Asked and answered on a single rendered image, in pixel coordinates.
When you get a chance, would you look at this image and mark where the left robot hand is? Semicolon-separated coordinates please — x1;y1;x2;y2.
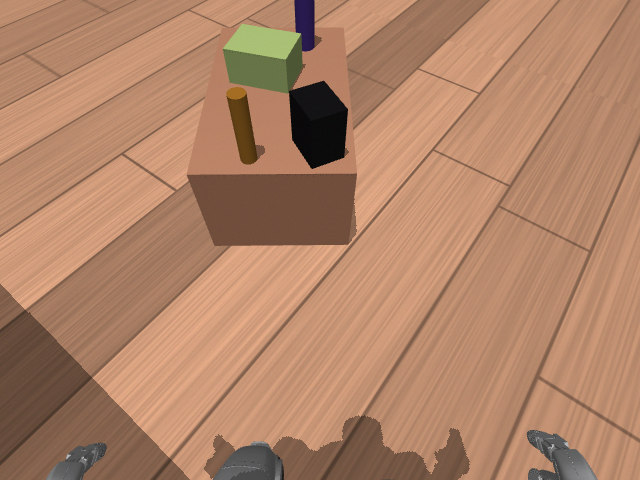
46;443;107;480

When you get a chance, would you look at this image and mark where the right robot hand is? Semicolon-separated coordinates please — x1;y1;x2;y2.
527;430;598;480

